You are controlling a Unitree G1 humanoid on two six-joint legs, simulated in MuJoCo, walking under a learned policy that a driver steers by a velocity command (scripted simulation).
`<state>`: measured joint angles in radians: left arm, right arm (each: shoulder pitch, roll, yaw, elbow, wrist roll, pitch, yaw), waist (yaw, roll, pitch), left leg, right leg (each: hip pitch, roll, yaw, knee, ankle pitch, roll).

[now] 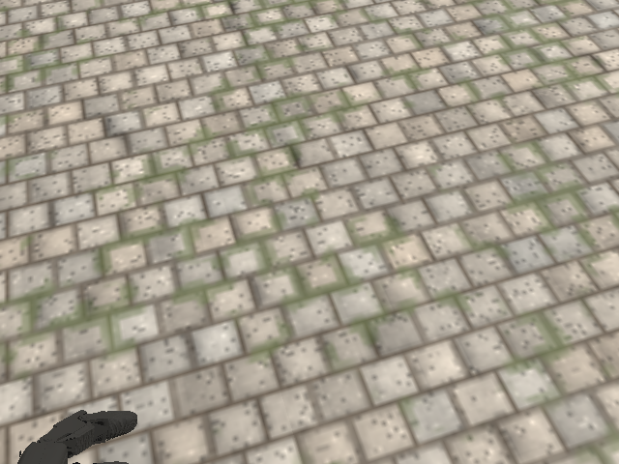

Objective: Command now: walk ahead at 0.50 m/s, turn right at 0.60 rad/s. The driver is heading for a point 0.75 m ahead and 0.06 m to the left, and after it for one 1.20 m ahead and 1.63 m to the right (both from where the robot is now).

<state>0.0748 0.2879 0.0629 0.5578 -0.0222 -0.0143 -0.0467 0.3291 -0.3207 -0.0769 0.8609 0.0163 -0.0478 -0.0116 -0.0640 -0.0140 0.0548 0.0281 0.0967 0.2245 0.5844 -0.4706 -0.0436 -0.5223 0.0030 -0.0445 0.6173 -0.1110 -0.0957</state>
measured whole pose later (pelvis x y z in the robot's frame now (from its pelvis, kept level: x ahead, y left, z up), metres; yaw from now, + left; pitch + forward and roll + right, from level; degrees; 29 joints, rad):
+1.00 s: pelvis +0.56 -0.06 +0.01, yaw -7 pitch +2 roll +1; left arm 0.01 0.25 0.03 0.64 0.00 -0.11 -0.03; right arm 0.44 -0.29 -0.05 0.88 0.02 -0.04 -0.01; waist -0.10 -0.02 0.02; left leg -0.01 -0.03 -0.07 0.42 -0.43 0.01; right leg -0.46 -0.02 0.03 0.47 -0.03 -0.01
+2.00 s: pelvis +0.67 -0.12 +0.03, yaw -35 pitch +2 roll +2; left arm 0.18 0.30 0.07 0.67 0.00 0.03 0.01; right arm 0.12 -0.34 -0.10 0.78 -0.01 0.02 -0.04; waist 0.00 0.04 0.06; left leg -0.54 0.02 -0.03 1.10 -0.40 -0.07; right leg -0.28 0.04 0.06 0.46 -0.21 -0.06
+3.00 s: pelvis +0.71 -0.32 +0.03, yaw -71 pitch +2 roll +1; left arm 0.33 0.28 0.04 0.65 0.00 -0.05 -0.02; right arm 0.20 -0.33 -0.06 0.70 -0.01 -0.10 0.01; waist 0.02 0.04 0.04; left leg -0.59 0.09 -0.03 1.08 -0.23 -0.02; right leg -0.22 0.07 0.04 0.41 -0.22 -0.09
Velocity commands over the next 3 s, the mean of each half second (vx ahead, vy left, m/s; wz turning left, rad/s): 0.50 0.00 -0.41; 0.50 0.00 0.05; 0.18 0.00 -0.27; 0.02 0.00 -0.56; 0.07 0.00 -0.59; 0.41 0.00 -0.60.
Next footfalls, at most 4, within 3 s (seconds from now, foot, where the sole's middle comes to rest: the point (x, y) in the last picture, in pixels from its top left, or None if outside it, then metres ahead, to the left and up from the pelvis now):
0.48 left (270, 453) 0.47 0.09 -0.75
1.00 right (393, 339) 0.70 -0.19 -0.75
1.42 left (297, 308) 0.80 0.02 -0.75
1.82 right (405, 352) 0.67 -0.22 -0.75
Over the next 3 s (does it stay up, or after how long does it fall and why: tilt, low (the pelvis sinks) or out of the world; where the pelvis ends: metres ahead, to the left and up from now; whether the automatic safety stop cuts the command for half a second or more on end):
stays up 0.71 -0.32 0.03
